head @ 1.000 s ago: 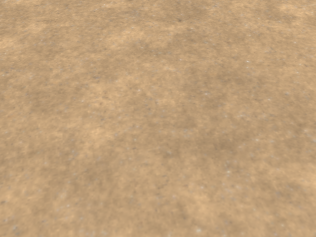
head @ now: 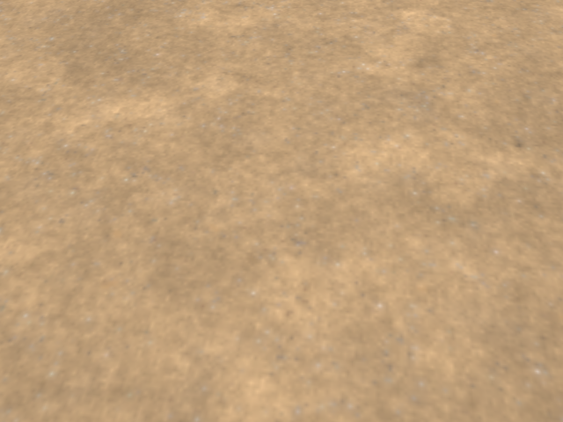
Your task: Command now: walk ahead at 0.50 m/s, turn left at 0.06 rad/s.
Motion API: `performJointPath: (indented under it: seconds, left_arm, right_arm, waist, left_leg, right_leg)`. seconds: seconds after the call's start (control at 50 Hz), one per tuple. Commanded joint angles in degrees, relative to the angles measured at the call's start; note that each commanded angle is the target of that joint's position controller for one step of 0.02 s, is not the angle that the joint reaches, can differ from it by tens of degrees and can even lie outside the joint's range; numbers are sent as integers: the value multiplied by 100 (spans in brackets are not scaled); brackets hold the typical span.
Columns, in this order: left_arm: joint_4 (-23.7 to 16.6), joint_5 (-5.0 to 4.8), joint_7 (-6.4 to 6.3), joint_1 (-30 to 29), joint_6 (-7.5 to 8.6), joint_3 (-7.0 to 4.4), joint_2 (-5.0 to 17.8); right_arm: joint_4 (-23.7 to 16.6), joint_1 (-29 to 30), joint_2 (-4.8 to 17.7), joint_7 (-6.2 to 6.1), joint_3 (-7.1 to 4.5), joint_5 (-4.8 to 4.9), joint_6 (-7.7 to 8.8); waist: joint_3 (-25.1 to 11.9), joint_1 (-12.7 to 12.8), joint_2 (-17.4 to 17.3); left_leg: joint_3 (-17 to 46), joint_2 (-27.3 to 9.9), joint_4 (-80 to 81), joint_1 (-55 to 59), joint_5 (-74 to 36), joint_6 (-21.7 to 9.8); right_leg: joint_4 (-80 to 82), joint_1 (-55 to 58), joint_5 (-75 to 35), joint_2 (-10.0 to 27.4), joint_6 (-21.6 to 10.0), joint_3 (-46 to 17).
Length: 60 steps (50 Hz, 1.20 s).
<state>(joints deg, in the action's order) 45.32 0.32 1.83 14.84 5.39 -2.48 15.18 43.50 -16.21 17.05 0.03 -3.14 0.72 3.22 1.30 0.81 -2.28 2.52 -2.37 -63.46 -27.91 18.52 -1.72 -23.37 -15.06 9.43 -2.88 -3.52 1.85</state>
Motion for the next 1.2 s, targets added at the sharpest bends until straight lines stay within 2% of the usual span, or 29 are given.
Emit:
performJointPath:
  seconds: [0.02, 0.14, 0.24, 0.3, 0.32, 0.34, 0.36, 0.38, 0.4, 0.42, 0.46, 0.5, 0.58, 0.66, 0.72, 0.78, 0.82, 0.84, 0.86, 0.88, 0.9, 0.92, 0.94, 0.96, 0.98, 1.0, 1.04, 1.1, 1.2]
  left_arm:
    - [-242, -32, -31, -35, 110, -155, 739]
    - [36, -99, -133, 368, 17, -199, 950]
    - [353, -162, -171, 938, -134, -211, 996]
    - [397, -178, -237, 876, -229, -280, 1144]
    - [376, -180, -248, 748, -247, -297, 1198]
    - [345, -151, -248, 679, -251, -256, 1102]
    - [169, -37, -242, 590, -230, -133, 782]
    - [97, -87, -216, 1453, -131, 66, 92]
    - [196, -216, -205, 1240, -73, -59, 646]
    - [25, -315, -202, 701, -59, -179, 985]
    - [-77, -209, -230, 251, -103, -208, 871]
    - [-43, -222, -218, 465, -257, -220, 636]
    - [-262, -170, -213, 158, -440, -208, 425]
    - [-445, -159, -64, -433, -377, -159, 332]
    - [-683, -148, 38, -1022, -367, -122, 306]
    - [-908, -145, 109, -1324, -395, -152, 420]
    - [-968, -127, 131, -1135, -424, -238, 580]
    - [-887, -133, 122, -679, -443, -334, 730]
    - [-650, -156, 79, 211, -455, -505, 992]
    - [-404, -185, -37, 1188, -510, -729, 1526]
    - [-472, -238, -60, 922, -450, -790, 2163]
    - [-682, -186, -10, 1021, -336, -623, 1631]
    - [-634, -126, 15, 828, -237, -524, 1317]
    - [-664, -135, 7, 516, -190, -479, 1180]
    - [-732, -129, -13, 126, -190, -417, 975]
    - [-839, -55, -46, -94, -185, -362, 845]
    - [-888, -60, -96, -148, -166, -361, 864]
    - [-808, -105, -214, 110, -156, -421, 1068]
    - [-650, -153, -288, 491, -219, -447, 1108]
  right_arm:
    - [-383, -14, 351, -25, -115, -36, 37]
    - [-638, 1072, 118, 30, -18, -46, 119]
    - [-931, 1923, 133, 177, -4, 13, 221]
    - [-917, 1730, 344, 226, -76, 5, 301]
    - [-813, 1330, 471, 207, -141, -8, 323]
    - [-582, 539, 722, 155, -269, -34, 333]
    - [-423, -494, 1098, 83, -382, -142, 324]
    - [-291, -823, 1476, 84, -468, -150, 251]
    - [-317, -875, 918, 74, -336, -106, 218]
    - [-317, -504, 673, 48, -248, -79, 215]
    - [-287, 166, 391, 57, -160, -104, 235]
    - [-226, 488, 261, 73, -144, -148, 308]
    - [-16, 563, 476, 32, -239, -150, 389]
    - [125, 473, 678, -43, -294, -137, 323]
    - [263, 204, 840, -68, -346, -66, 241]
    - [386, 45, 980, -65, -407, 40, 117]
    - [384, 127, 1141, -80, -455, 100, 35]
    - [367, 203, 1198, -89, -471, 131, -14]
    - [339, 288, 1133, -96, -439, 150, -55]
    - [252, 166, 881, -113, -331, -2, -29]
    - [-91, -328, 37, -44, -59, -223, 123]
    - [-106, 276, 496, 24, -111, -2, 335]
    - [-264, 787, 765, 61, -183, 206, 448]
    - [-248, 832, 682, 25, -155, 132, 511]
    - [-170, 801, 710, -19, -187, -28, 513]
    - [-134, 687, 748, -17, -220, -76, 459]
    - [-128, 616, 648, -2, -223, -122, 332]
    - [-279, 1080, 438, -16, -153, -161, 239]
    - [-548, 1995, 297, 86, -61, -66, 292]
  waist:
    - [-138, -82, 752]
    - [65, 239, 591]
    - [308, 468, 543]
    - [179, 195, 675]
    - [-47, -70, 722]
    - [-596, -463, 646]
    - [-1523, -888, 236]
    - [-2392, -552, -1330]
    - [-2340, -757, -1046]
    - [-1396, -745, -721]
    - [-523, -432, -303]
    - [-281, -123, -461]
    - [45, -4, -189]
    - [164, -181, -66]
    - [319, -406, 24]
    - [408, -430, -18]
    - [180, -214, -168]
    - [-121, 76, -216]
    - [-571, 572, -94]
    - [-1102, 919, 544]
    - [-1554, 159, 2040]
    - [-2087, 595, 1173]
    - [-1290, 629, 869]
    - [-895, 393, 493]
    - [-606, 159, 366]
    - [-539, -40, 499]
    - [-471, -156, 483]
    - [-223, -57, 431]
    - [-7, 303, 684]
  left_leg:
    - [144, -440, 348, -907, -477, 133]
    - [-84, -335, 2388, -884, -2175, 275]
    - [-93, -101, 3272, -839, -2212, 195]
    - [-42, 27, 3607, -329, -1668, 41]
    - [-152, 149, 3751, 340, -1563, -58]
    - [-210, 154, 3810, 1589, -1698, -228]
    - [642, -753, 3453, 3393, -1855, -583]
    - [3052, -2178, 3808, 5385, -915, -1416]
    - [3649, -2149, 4310, 5124, -3, -1369]
    - [2782, -1958, 4491, 4383, 57, -1120]
    - [1648, -1547, 4896, 2946, -716, -946]
    - [952, -1336, 5293, 2177, -1118, -899]
    - [82, -1371, 5657, 1877, -1791, -994]
    - [-763, -1177, 5689, 2053, -2081, -834]
    - [-1045, -1300, 5635, 2434, -2088, -761]
    - [-1195, -1486, 5307, 3057, -2492, -629]
    - [-1366, -1502, 4619, 3289, -4111, -497]
    - [-1484, -1428, 3873, 3262, -4991, -411]
    - [-1672, -1194, 2678, 2879, -5214, -230]
    - [-1717, -926, 877, 1507, -3625, 74]
    - [-1102, 283, -1045, -1041, 1417, 429]
    - [176, 298, -1571, -1619, 1594, 307]
    - [174, 60, -1478, -2054, 1018, 149]
    - [190, -190, -1013, -1841, 517, 68]
    - [201, -362, -510, -1438, 212, 100]
    - [256, -470, -249, -1012, -10, 124]
    - [179, -436, 201, -722, -200, 272]
    - [80, -279, 1255, -801, -988, 517]
    - [53, 112, 3022, -202, -2416, 559]
  right_leg:
    - [1457, 674, -629, 1508, -986, -1596]
    - [1593, 821, -1362, 1234, -787, -738]
    - [1269, 1403, -1410, 1514, -776, -975]
    - [793, 1709, -1891, 1688, -644, -1246]
    - [372, 1630, -2555, 1596, -561, -1199]
    - [-492, 1304, -2921, 1288, -400, -1007]
    - [-2088, 218, -1761, 914, -179, -789]
    - [-4074, -1993, 1820, 50, 197, -403]
    - [-4830, -2548, 2411, 244, 211, -1004]
    - [-5011, -2884, 1953, 488, 197, -949]
    - [-4630, -2593, 1169, 872, 243, -773]
    - [-4383, -2043, 841, 1063, 284, -785]
    - [-3772, -2316, 214, 1165, 413, -795]
    - [-2447, -2193, -969, 1081, 377, -519]
    - [-1775, -2177, -1097, 1001, 271, -245]
    - [-1432, -2271, -575, 896, 69, -69]
    - [-1369, -1771, 27, 588, -147, 238]
    - [-1308, -1125, 222, 335, -289, 427]
    - [-964, 108, -62, 22, -486, 533]
    - [-792, 1853, -138, 496, -817, -498]
    - [-80, 3513, 1017, 1876, -1908, -3815]
    - [736, 3701, 1645, 2187, -1981, -4864]
    - [815, 3209, 1169, 2073, -1692, -4109]
    - [745, 2458, 587, 1832, -1499, -3440]
    - [760, 1718, -69, 1605, -1353, -2865]
    - [866, 1227, -530, 1461, -1308, -2563]
    - [1033, 782, -1087, 1334, -1340, -2277]
    - [1134, 424, -1350, 1136, -1266, -1858]
    - [1051, 112, -475, 877, -900, -1728]
